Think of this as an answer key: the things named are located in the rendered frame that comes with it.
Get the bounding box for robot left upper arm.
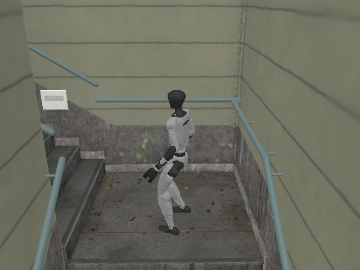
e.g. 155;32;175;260
166;118;179;153

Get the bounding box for left robot shin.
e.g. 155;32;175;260
157;195;174;230

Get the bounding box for robot right upper arm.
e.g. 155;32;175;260
183;109;195;136

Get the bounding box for left robot forearm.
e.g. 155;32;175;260
154;146;176;172

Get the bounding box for right robot foot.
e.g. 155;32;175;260
172;206;191;213

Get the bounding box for robot left hand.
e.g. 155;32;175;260
143;167;158;183

